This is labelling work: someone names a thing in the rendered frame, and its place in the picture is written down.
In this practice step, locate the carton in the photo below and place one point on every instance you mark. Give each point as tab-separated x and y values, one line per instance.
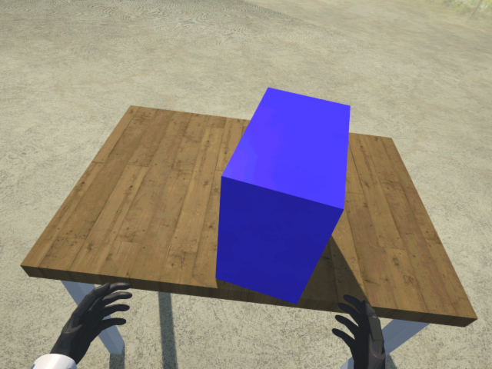
282	193

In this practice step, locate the robot right hand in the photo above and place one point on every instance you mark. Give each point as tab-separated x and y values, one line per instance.
367	347

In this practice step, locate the robot left forearm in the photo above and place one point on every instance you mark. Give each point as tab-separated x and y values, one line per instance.
54	361

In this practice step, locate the table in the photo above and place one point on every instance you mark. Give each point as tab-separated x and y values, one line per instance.
146	211

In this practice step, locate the robot left hand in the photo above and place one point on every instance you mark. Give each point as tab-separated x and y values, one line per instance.
86	323

